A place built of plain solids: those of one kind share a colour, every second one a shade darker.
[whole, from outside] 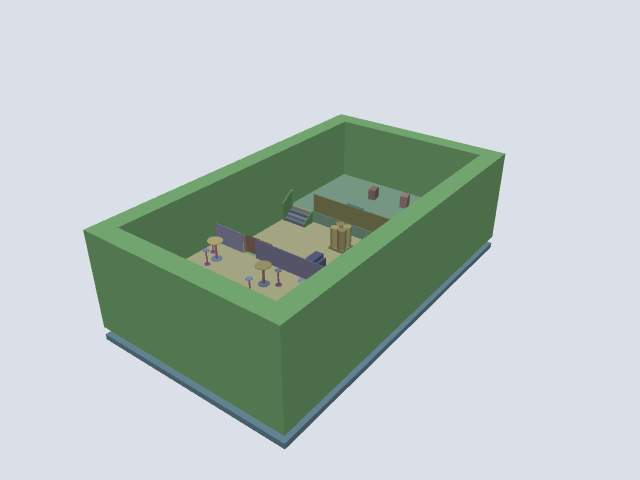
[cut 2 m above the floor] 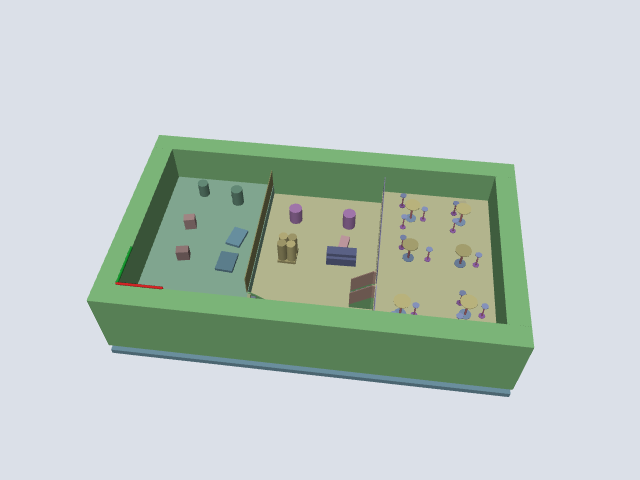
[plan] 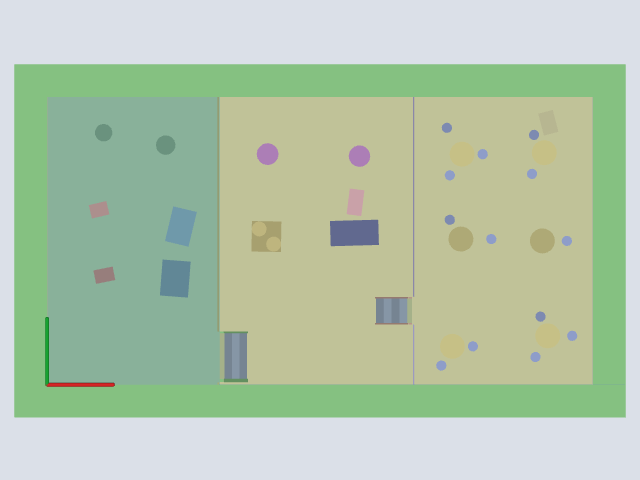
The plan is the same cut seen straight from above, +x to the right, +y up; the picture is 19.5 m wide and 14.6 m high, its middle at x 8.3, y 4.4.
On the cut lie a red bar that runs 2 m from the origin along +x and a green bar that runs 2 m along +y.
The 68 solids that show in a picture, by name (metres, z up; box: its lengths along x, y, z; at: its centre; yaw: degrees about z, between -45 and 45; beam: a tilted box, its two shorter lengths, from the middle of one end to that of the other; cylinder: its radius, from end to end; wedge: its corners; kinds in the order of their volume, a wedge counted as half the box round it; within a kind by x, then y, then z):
{
 "wall_1": {"box": [1.0, 8.75, 5.09], "at": [-0.5, 4.38, 1.55]},
 "wall_2": {"wedge": [[5.37, 0.08, -0.05], [5.37, 0.08, 1.6], [5.37, 0.18, -0.05], [5.37, 0.18, 1.6], [6.11, 0.08, -0.05], [6.11, 0.08, 1.07], [6.11, 0.18, -0.05], [6.11, 0.18, 1.07]]},
 "wall_3": {"wedge": [[5.37, 1.57, -0.05], [5.37, 1.57, 0.72], [5.37, 1.62, -0.05], [5.37, 1.62, 0.72], [6.11, 1.57, -0.05], [6.11, 1.57, 0.19], [6.11, 1.62, -0.05], [6.11, 1.62, 0.19]]},
 "wall_4": {"box": [18.6, 1.0, 5.09], "at": [8.3, -0.5, 1.55]},
 "wall_5": {"box": [18.6, 1.0, 5.09], "at": [8.3, 9.25, 1.55]},
 "wall_6": {"wedge": [[9.97, 1.83, -0.05], [9.97, 1.83, 0.21], [9.97, 1.88, -0.05], [9.97, 1.88, 0.21], [10.98, 1.83, -0.05], [10.98, 1.83, 0.97], [10.98, 1.88, -0.05], [10.98, 1.88, 0.97]]},
 "wall_7": {"box": [1.0, 8.75, 5.09], "at": [17.1, 4.38, 1.55]},
 "floor_1": {"box": [5.85, 8.75, 1.0], "at": [8.18, 4.38, -0.5]},
 "floor_2": {"box": [5.5, 8.75, 1.89], "at": [13.85, 4.38, -0.06]},
 "floor_zta_1": {"box": [5.25, 8.75, 1.65], "at": [2.62, 4.38, -0.17]},
 "floor_base_1": {"box": [18.6, 10.75, 0.3], "at": [8.3, 4.38, -1.57]},
 "keg_stack_1": {"cylinder": 0.23, "from": [6.44, 4.29, 0.14], "to": [6.44, 4.29, 1.27]},
 "keg_stack_2": {"cylinder": 0.23, "from": [6.45, 4.74, 0.14], "to": [6.45, 4.74, 1.27]},
 "keg_stack_3": {"box": [0.9, 0.93, 0.19], "at": [6.67, 4.51, 0.05], "yaw": -1.0},
 "keg_stack_4": {"cylinder": 0.23, "from": [6.89, 4.28, 0.14], "to": [6.89, 4.28, 1.27]},
 "keg_stack_5": {"cylinder": 0.23, "from": [6.9, 4.73, 0.14], "to": [6.9, 4.73, 1.27]},
 "step_1": {"box": [0.26, 1.39, 0.54], "at": [5.5, 0.87, 0.22]},
 "step_2": {"box": [0.26, 1.39, 0.38], "at": [5.72, 0.87, 0.14]},
 "step_3": {"box": [0.26, 1.39, 0.21], "at": [5.95, 0.87, 0.06]},
 "step_4": {"box": [0.27, 0.75, 0.23], "at": [10.14, 2.25, 0.06]},
 "step_5": {"box": [0.27, 0.75, 0.41], "at": [10.37, 2.25, 0.15]},
 "step_6": {"box": [0.27, 0.75, 0.58], "at": [10.61, 2.25, 0.24]},
 "step_7": {"box": [0.27, 0.75, 0.76], "at": [10.85, 2.25, 0.33]},
 "cask_row_1": {"box": [1.47, 0.77, 0.5], "at": [9.35, 4.61, 0.25], "yaw": 1.6},
 "cask_row_2": {"box": [1.47, 0.48, 0.2], "at": [9.35, 4.61, 0.6], "yaw": 1.6},
 "barrel_1": {"cylinder": 0.33, "from": [6.71, 7.01, 0.0], "to": [6.71, 7.01, 0.86]},
 "barrel_2": {"cylinder": 0.33, "from": [9.5, 6.95, 0.0], "to": [9.5, 6.95, 0.9]},
 "zta_barrel_1": {"cylinder": 0.27, "from": [1.72, 7.66, 0.65], "to": [1.72, 7.66, 1.43]},
 "zta_barrel_2": {"cylinder": 0.29, "from": [3.61, 7.29, 0.65], "to": [3.61, 7.29, 1.59]},
 "rail_rim_1": {"box": [0.04, 1.83, 1.07], "at": [11.15, 0.91, 1.43]},
 "rail_rim_2": {"box": [0.04, 6.08, 1.07], "at": [11.15, 5.71, 1.43]},
 "zta_pallet_1": {"box": [0.86, 1.1, 0.2], "at": [3.9, 3.23, 0.7], "yaw": -4.4},
 "zta_pallet_2": {"box": [0.74, 1.09, 0.16], "at": [4.07, 4.81, 0.73], "yaw": -13.5},
 "zta_crate_stack_1": {"box": [0.55, 0.42, 0.69], "at": [1.58, 5.32, 1.0], "yaw": 13.2},
 "zta_crate_stack_2": {"box": [0.6, 0.42, 0.6], "at": [1.74, 3.33, 0.95], "yaw": 11.1},
 "zta_rail_rim_1": {"box": [0.04, 7.13, 1.07], "at": [5.2, 5.18, 1.19]},
 "floor_hda_1": {"box": [0.15, 1.39, 0.7], "at": [5.32, 0.87, 0.3]},
 "floor_hda_2": {"box": [0.15, 0.75, 0.94], "at": [11.03, 2.25, 0.42]},
 "sack_1": {"box": [0.45, 0.79, 0.29], "at": [9.38, 5.55, 0.14], "yaw": -7.0},
 "foot_1": {"cylinder": 0.27, "from": [12.33, 1.17, 0.84], "to": [12.33, 1.17, 0.91]},
 "foot_2": {"cylinder": 0.27, "from": [12.59, 4.43, 0.84], "to": [12.59, 4.43, 0.91]},
 "foot_3": {"cylinder": 0.27, "from": [12.62, 7.01, 0.84], "to": [12.62, 7.01, 0.91]},
 "foot_4": {"cylinder": 0.27, "from": [15.06, 4.37, 0.84], "to": [15.06, 4.37, 0.91]},
 "foot_5": {"cylinder": 0.27, "from": [15.12, 7.05, 0.84], "to": [15.12, 7.05, 0.91]},
 "foot_6": {"cylinder": 0.27, "from": [15.23, 1.49, 0.84], "to": [15.23, 1.49, 0.91]},
 "top_1": {"cylinder": 0.38, "from": [12.33, 1.17, 1.87], "to": [12.33, 1.17, 1.9]},
 "top_2": {"cylinder": 0.38, "from": [12.59, 4.43, 1.87], "to": [12.59, 4.43, 1.9]},
 "top_3": {"cylinder": 0.38, "from": [12.62, 7.01, 1.87], "to": [12.62, 7.01, 1.9]},
 "top_4": {"cylinder": 0.38, "from": [15.06, 4.37, 1.87], "to": [15.06, 4.37, 1.9]},
 "top_5": {"cylinder": 0.38, "from": [15.12, 7.05, 1.87], "to": [15.12, 7.05, 1.9]},
 "top_6": {"cylinder": 0.38, "from": [15.23, 1.49, 1.87], "to": [15.23, 1.49, 1.9]},
 "rail_1": {"wedge": [[9.97, 1.83, 0.21], [9.97, 1.83, 1.11], [9.97, 1.88, 0.21], [9.97, 1.88, 1.11], [10.98, 1.83, 0.96], [10.98, 1.83, 1.86], [10.98, 1.88, 0.96], [10.98, 1.88, 1.86]]},
 "rail_2": {"wedge": [[9.97, 2.62, 0.21], [9.97, 2.62, 1.11], [9.97, 2.67, 0.21], [9.97, 2.67, 1.11], [10.98, 2.62, 0.96], [10.98, 2.62, 1.86], [10.98, 2.67, 0.96], [10.98, 2.67, 1.86]]},
 "rail_3": {"box": [0.12, 0.05, 0.9], "at": [11.04, 1.85, 1.39]},
 "crate_1": {"box": [0.46, 0.69, 0.27], "at": [15.24, 7.97, 1.02], "yaw": 14.6},
 "stool_high_seat_1": {"cylinder": 0.15, "from": [11.99, 0.58, 1.65], "to": [11.99, 0.58, 1.68]},
 "stool_high_seat_2": {"cylinder": 0.15, "from": [12.16, 7.81, 1.65], "to": [12.16, 7.81, 1.68]},
 "stool_high_seat_3": {"cylinder": 0.15, "from": [12.25, 5.01, 1.65], "to": [12.25, 5.01, 1.68]},
 "stool_high_seat_4": {"cylinder": 0.15, "from": [12.25, 6.37, 1.65], "to": [12.25, 6.37, 1.68]},
 "stool_high_seat_5": {"cylinder": 0.15, "from": [12.95, 1.17, 1.65], "to": [12.95, 1.17, 1.68]},
 "stool_high_seat_6": {"cylinder": 0.15, "from": [13.25, 7.01, 1.65], "to": [13.25, 7.01, 1.68]},
 "stool_high_seat_7": {"cylinder": 0.15, "from": [13.51, 4.43, 1.65], "to": [13.51, 4.43, 1.68]},
 "stool_high_seat_8": {"cylinder": 0.15, "from": [14.75, 6.41, 1.65], "to": [14.75, 6.41, 1.68]},
 "stool_high_seat_9": {"cylinder": 0.15, "from": [14.81, 7.6, 1.65], "to": [14.81, 7.6, 1.68]},
 "stool_high_seat_10": {"cylinder": 0.15, "from": [14.85, 0.84, 1.65], "to": [14.85, 0.84, 1.68]},
 "stool_high_seat_11": {"cylinder": 0.15, "from": [15.01, 2.07, 1.65], "to": [15.01, 2.07, 1.68]},
 "stool_high_seat_12": {"cylinder": 0.15, "from": [15.81, 4.37, 1.65], "to": [15.81, 4.37, 1.68]},
 "stool_high_seat_13": {"cylinder": 0.15, "from": [15.97, 1.49, 1.65], "to": [15.97, 1.49, 1.68]}
}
